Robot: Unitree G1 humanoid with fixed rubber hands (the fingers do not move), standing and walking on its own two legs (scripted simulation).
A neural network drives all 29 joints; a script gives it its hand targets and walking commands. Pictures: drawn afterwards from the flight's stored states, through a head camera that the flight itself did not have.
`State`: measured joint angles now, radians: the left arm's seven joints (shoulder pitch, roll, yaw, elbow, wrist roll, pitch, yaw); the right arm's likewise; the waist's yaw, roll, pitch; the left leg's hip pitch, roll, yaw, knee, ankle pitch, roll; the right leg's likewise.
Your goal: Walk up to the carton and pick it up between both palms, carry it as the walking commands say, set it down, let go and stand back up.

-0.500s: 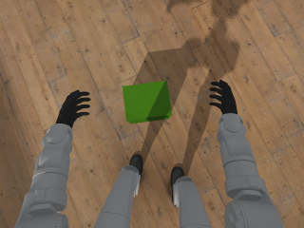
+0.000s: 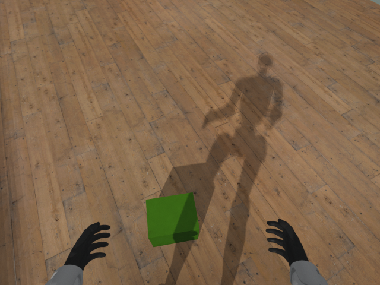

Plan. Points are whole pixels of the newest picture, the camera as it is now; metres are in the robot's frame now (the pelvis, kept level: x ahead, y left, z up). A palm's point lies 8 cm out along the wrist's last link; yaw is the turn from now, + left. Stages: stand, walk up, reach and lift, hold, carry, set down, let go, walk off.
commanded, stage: let go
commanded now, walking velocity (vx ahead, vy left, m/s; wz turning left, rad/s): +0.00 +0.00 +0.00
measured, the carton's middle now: (172, 220) +0.42 +0.09 -0.68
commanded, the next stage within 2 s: stand in 0.48 s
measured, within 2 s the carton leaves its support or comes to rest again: neither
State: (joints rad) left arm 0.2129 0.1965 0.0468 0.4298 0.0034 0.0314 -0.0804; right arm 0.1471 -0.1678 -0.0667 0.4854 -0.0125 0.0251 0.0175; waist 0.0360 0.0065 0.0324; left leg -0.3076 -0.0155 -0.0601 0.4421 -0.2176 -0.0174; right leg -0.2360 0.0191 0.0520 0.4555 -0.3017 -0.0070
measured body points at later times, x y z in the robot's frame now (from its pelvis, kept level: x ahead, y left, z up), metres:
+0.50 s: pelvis -0.01 +0.00 +0.00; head -0.01 +0.01 +0.45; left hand +0.17 +0.25 -0.07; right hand +0.16 -0.23 -0.08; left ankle +0.00 +0.13 -0.74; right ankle -0.05 -0.12 -0.74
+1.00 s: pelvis +0.01 +0.02 +0.00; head +0.02 +0.05 +0.45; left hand +0.16 +0.31 -0.12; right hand +0.13 -0.28 -0.09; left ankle +0.00 +0.13 -0.74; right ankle -0.05 -0.12 -0.74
